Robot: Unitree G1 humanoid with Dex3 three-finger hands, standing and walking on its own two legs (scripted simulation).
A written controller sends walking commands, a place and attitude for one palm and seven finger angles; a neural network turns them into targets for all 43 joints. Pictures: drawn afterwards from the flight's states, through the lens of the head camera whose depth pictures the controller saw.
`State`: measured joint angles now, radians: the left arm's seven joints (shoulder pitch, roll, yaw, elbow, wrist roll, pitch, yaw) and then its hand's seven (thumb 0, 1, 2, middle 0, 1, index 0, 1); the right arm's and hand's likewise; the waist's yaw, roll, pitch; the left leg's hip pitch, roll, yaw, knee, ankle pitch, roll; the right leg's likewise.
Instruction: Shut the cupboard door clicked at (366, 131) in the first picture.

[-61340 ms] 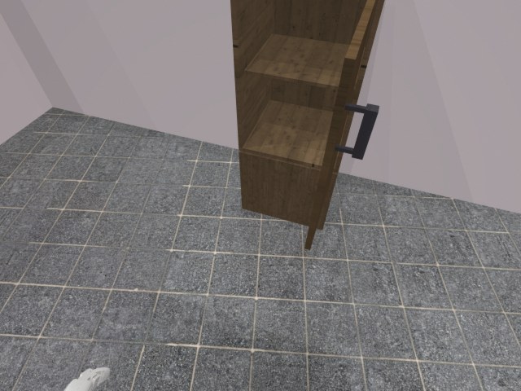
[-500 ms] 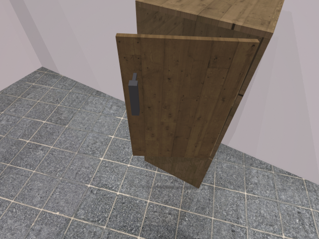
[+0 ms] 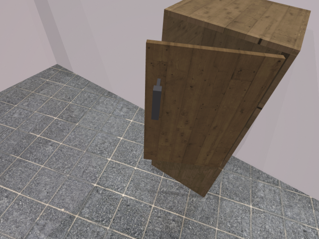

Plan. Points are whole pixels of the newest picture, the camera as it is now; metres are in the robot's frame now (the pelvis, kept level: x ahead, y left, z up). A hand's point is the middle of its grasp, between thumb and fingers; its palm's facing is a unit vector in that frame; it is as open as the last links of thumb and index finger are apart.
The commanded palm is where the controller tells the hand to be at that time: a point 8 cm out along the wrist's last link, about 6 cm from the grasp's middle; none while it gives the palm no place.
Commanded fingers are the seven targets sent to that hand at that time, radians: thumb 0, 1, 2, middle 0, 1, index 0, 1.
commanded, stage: come to a stop and stand still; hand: left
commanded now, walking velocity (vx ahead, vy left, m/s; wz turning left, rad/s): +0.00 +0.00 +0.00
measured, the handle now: (157, 99) +0.51 +0.06 +0.07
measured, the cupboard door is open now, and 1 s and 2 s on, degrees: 27 27 27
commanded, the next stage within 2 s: look again from close up in 0.08 s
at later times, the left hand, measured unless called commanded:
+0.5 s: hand out of the picture -0.01 +0.15 -0.18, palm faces +0.00 -0.99 -0.15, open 7.4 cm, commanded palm none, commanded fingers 0.00 0.90 0.90 -0.20 -0.30 -0.20 -0.30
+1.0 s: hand out of the picture +0.02 +0.11 -0.18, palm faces -0.01 -0.99 -0.15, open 7.4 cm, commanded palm none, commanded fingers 0.00 0.90 0.90 -0.20 -0.30 -0.20 -0.30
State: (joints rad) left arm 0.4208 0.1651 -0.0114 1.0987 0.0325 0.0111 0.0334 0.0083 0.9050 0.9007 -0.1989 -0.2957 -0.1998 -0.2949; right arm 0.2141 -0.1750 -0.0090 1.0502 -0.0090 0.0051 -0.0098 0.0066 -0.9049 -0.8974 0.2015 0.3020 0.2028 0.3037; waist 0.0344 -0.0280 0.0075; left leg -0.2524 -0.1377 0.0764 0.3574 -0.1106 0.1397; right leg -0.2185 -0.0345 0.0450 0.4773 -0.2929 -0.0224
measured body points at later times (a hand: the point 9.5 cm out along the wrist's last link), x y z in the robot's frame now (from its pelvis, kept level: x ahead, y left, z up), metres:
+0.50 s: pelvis +0.01 -0.01 +0.00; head +0.02 +0.01 +0.45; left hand -0.01 +0.21 -0.17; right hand +0.01 -0.24 -0.15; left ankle +0.06 +0.00 -0.74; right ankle +0.01 -0.17 -0.74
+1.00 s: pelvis +0.04 -0.06 +0.00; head +0.06 -0.04 +0.45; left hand +0.02 +0.16 -0.16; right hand +0.05 -0.28 -0.15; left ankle +0.06 +0.00 -0.74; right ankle +0.01 -0.17 -0.74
